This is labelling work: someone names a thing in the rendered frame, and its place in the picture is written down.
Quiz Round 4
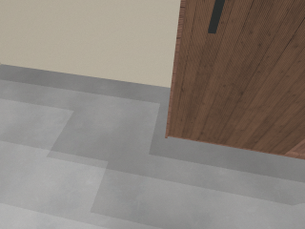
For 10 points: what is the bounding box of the wardrobe door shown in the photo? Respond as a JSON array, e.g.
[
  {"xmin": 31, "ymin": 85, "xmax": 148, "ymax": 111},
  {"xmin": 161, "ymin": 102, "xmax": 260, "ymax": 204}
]
[
  {"xmin": 289, "ymin": 138, "xmax": 305, "ymax": 154},
  {"xmin": 168, "ymin": 0, "xmax": 305, "ymax": 155}
]

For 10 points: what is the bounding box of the handle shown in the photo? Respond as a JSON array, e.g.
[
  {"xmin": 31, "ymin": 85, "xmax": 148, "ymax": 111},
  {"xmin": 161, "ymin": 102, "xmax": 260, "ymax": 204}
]
[{"xmin": 208, "ymin": 0, "xmax": 225, "ymax": 34}]

